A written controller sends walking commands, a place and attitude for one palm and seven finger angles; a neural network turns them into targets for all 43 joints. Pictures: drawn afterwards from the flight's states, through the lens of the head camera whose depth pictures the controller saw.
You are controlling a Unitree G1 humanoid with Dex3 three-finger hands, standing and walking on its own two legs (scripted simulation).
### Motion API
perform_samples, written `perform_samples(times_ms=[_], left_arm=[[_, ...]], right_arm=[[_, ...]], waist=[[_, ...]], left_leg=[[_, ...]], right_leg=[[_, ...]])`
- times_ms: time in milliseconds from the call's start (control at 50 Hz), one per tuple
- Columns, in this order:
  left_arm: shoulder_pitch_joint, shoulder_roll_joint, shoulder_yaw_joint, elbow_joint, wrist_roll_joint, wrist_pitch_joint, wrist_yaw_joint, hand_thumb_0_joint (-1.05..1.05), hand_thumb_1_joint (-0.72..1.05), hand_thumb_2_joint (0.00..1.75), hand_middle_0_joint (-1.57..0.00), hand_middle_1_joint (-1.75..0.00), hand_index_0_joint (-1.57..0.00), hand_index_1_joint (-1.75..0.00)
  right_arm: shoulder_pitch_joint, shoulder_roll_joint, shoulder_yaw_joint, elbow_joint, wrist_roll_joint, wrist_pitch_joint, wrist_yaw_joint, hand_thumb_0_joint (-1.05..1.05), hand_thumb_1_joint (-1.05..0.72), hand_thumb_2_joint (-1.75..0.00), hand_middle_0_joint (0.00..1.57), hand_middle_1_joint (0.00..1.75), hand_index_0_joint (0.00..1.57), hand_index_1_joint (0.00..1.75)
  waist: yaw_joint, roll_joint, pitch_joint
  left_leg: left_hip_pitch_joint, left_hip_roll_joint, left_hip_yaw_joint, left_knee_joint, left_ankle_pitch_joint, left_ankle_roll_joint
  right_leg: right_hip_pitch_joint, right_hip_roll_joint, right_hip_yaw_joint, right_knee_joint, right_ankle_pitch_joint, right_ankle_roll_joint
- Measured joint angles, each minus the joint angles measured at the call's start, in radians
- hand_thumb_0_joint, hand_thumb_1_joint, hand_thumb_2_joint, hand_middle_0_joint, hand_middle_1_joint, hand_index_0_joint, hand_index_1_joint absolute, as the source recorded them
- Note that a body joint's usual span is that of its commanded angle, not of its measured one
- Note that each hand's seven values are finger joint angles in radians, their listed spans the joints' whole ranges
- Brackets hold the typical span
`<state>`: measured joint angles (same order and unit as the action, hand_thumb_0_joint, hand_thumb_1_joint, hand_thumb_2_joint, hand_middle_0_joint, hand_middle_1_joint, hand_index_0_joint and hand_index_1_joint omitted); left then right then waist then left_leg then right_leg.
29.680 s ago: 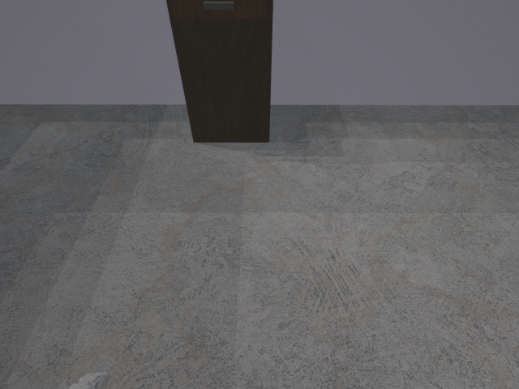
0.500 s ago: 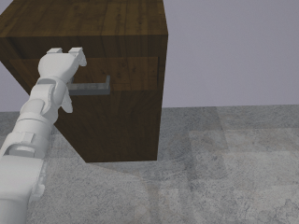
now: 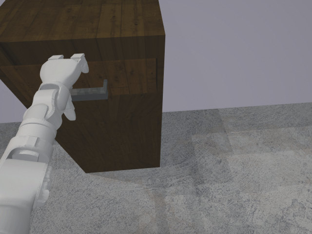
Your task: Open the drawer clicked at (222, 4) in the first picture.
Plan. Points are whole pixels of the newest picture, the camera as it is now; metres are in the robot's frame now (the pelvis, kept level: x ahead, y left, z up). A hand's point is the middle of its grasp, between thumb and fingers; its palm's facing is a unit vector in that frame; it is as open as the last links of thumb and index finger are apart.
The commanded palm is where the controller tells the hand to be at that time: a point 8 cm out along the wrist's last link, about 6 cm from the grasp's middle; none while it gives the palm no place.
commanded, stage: re-aim the fingers above the handle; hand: left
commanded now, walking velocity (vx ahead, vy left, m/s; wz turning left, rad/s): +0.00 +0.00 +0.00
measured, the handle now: (85, 88) +0.52 +0.21 +0.05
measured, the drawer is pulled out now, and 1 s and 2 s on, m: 0.00 0.00 0.00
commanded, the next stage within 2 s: lower the fingers behind the handle in 1.28 s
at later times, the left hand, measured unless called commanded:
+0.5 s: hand (78, 83) +0.48 +0.20 +0.11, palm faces -0.01 -0.02 -1.00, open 13.7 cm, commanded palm +0.46 +0.20 +0.17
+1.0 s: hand (76, 83) +0.47 +0.20 +0.12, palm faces +0.00 -0.02 -1.00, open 13.9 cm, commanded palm +0.45 +0.20 +0.17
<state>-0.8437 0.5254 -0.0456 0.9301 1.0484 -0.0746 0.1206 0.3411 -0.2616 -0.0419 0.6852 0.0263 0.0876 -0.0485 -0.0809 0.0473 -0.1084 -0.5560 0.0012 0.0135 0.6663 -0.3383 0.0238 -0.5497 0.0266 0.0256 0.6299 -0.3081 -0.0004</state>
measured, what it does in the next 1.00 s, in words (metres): stands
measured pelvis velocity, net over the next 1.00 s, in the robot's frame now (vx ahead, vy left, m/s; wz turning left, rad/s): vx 0.02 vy -0.01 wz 0.02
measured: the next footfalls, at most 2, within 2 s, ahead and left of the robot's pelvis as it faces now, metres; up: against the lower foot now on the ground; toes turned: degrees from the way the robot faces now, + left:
none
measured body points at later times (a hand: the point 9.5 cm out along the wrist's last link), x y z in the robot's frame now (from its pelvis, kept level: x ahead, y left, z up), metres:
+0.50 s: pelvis +0.01 -0.01 +0.00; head +0.06 -0.02 +0.45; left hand +0.48 +0.20 +0.17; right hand +0.08 -0.27 -0.13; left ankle -0.01 +0.10 -0.72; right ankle -0.01 -0.12 -0.72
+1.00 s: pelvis +0.02 -0.01 +0.00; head +0.06 -0.03 +0.45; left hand +0.47 +0.20 +0.17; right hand +0.10 -0.28 -0.13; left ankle -0.01 +0.10 -0.72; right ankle -0.01 -0.12 -0.72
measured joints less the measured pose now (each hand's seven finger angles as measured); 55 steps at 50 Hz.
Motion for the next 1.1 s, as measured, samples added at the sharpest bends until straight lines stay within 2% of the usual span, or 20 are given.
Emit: perform_samples(times_ms=[160,240,320,480,600,760,1100], left_arm=[[-0.009,-0.026,-0.012,0.011,0.008,0.037,0.042,0.00,-0.49,0.30,-0.37,-1.23,-0.37,-1.24],[-0.011,-0.031,-0.025,0.020,0.007,0.065,0.038,0.00,-0.49,0.30,-0.37,-1.22,-0.38,-1.24],[-0.019,-0.045,-0.058,0.019,-0.013,0.106,0.019,0.00,-0.49,0.30,-0.35,-1.21,-0.38,-1.23],[-0.012,-0.076,-0.077,-0.012,-0.024,0.106,-0.004,0.00,-0.49,0.30,-0.34,-1.21,-0.34,-1.21],[0.015,-0.072,-0.051,-0.030,-0.017,0.098,-0.003,0.00,-0.49,0.30,-0.33,-1.21,-0.34,-1.22],[0.071,-0.071,-0.052,-0.084,-0.024,0.098,-0.007,0.00,-0.49,0.30,-0.32,-1.20,-0.32,-1.20],[0.034,-0.070,-0.074,-0.058,-0.032,0.113,-0.028,0.00,-0.49,0.30,-0.32,-1.20,-0.31,-1.20]], right_arm=[[-0.011,-0.005,-0.006,0.015,-0.002,-0.006,0.013,0.01,-0.90,-0.90,0.20,0.30,0.20,0.30],[-0.018,0.001,-0.001,0.014,0.000,-0.004,0.011,0.01,-0.90,-0.90,0.20,0.30,0.20,0.30],[-0.017,0.008,-0.002,0.010,0.002,-0.007,0.014,0.01,-0.90,-0.90,0.20,0.30,0.20,0.30],[-0.026,0.008,0.004,0.008,0.001,0.002,0.014,0.01,-0.90,-0.90,0.20,0.30,0.20,0.30],[-0.036,0.006,0.004,-0.005,0.000,0.009,0.015,0.01,-0.90,-0.90,0.20,0.30,0.20,0.30],[-0.043,0.002,-0.001,-0.006,0.005,0.016,0.016,0.01,-0.90,-0.90,0.20,0.30,0.20,0.30],[-0.058,0.000,0.002,-0.005,0.008,0.021,0.014,0.01,-0.90,-0.90,0.20,0.30,0.20,0.30]], waist=[[0.006,0.008,-0.008],[0.005,0.011,-0.011],[0.011,0.013,-0.011],[0.017,0.015,-0.018],[0.023,0.017,-0.018],[0.033,0.016,-0.013],[0.030,0.014,-0.011]], left_leg=[[-0.007,-0.002,-0.006,0.003,-0.003,-0.001],[0.007,-0.002,-0.006,-0.007,-0.001,-0.002],[0.022,-0.003,-0.012,-0.018,0.002,-0.004],[0.051,-0.003,-0.014,-0.029,-0.001,-0.008],[0.062,0.000,-0.007,-0.038,0.000,-0.011],[0.082,0.003,-0.011,-0.047,-0.001,-0.016],[0.084,0.001,-0.015,-0.048,-0.002,-0.017]], right_leg=[[-0.005,-0.002,-0.006,0.002,-0.005,-0.001],[0.008,-0.001,-0.006,-0.005,-0.005,-0.002],[0.025,-0.003,-0.011,-0.014,-0.005,-0.004],[0.050,-0.003,-0.014,-0.018,-0.012,-0.008],[0.054,0.000,-0.007,-0.017,-0.014,-0.012],[0.074,0.003,-0.011,-0.023,-0.017,-0.016],[0.077,0.001,-0.015,-0.023,-0.021,-0.017]])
